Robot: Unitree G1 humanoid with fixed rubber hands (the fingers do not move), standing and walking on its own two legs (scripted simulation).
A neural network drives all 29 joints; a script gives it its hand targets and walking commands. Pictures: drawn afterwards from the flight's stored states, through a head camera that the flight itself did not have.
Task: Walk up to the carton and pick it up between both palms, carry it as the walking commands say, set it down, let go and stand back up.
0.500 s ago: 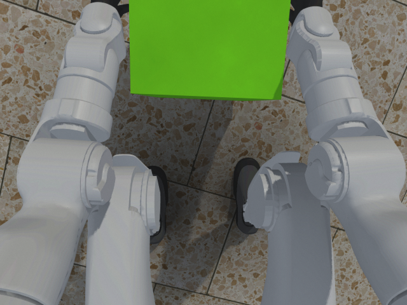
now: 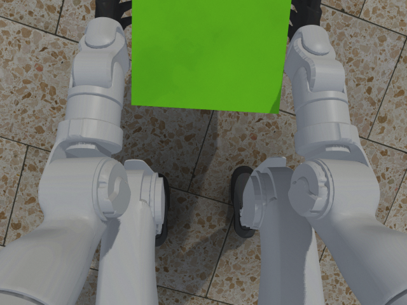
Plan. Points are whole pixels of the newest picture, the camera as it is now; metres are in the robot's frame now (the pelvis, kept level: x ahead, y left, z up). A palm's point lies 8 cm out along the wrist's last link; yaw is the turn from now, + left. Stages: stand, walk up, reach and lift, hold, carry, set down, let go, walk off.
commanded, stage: reach and lift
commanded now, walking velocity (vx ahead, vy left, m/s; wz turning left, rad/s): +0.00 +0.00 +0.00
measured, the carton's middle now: (207, 28) +0.55 -0.01 -0.18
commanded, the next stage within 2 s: none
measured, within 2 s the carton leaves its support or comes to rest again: neither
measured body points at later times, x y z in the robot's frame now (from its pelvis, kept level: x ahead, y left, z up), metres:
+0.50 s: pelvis +0.00 +0.00 +0.04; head +0.30 +0.01 +0.38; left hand +0.53 +0.14 -0.05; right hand +0.52 -0.16 -0.05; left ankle +0.10 +0.13 -0.37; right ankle +0.12 -0.13 -0.37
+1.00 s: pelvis +0.00 +0.00 +0.10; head +0.27 +0.01 +0.46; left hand +0.51 +0.14 +0.03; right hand +0.50 -0.16 +0.03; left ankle +0.10 +0.13 -0.37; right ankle +0.12 -0.13 -0.37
